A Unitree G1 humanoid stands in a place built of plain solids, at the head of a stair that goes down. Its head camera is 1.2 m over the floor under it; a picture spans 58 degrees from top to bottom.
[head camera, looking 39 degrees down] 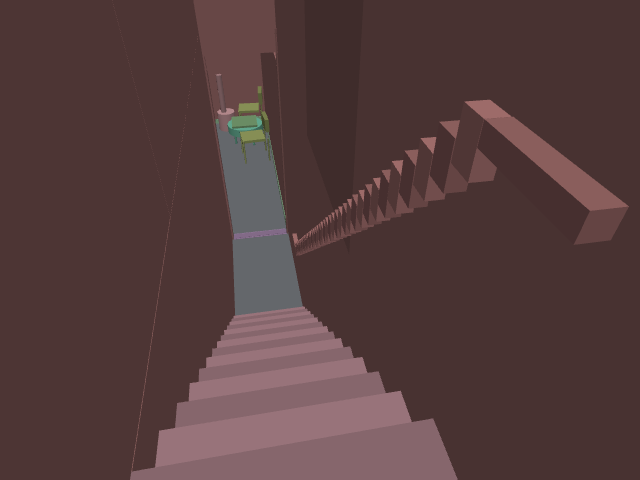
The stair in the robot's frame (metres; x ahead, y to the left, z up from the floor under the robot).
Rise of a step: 0.21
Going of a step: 0.22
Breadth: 0.94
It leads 10 degrees to the left of straight ahead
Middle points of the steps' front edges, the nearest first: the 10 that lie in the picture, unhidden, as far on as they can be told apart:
0.58 0.08 0.00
0.80 0.12 -0.20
1.02 0.16 -0.41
1.24 0.20 -0.62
1.46 0.24 -0.82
1.68 0.28 -1.03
1.90 0.32 -1.23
2.13 0.36 -1.44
2.35 0.40 -1.64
2.57 0.44 -1.85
